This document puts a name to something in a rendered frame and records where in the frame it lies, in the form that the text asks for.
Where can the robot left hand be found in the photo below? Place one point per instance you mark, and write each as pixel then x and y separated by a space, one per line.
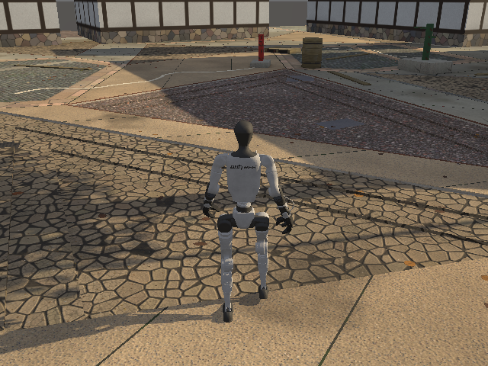
pixel 213 207

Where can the right robot upper arm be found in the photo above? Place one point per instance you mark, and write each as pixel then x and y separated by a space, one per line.
pixel 272 175

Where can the right robot forearm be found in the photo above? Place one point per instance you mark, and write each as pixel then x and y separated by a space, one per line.
pixel 282 204

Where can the humanoid robot head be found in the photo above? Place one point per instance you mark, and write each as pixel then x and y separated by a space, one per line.
pixel 243 131

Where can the left robot forearm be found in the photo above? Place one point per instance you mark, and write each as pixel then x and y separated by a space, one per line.
pixel 209 198

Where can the robot right hand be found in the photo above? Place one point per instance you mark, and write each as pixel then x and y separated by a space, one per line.
pixel 287 222

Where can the robot right shin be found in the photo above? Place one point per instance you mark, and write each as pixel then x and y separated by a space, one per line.
pixel 263 266

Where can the left robot upper arm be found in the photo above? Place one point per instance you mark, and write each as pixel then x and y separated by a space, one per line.
pixel 216 171

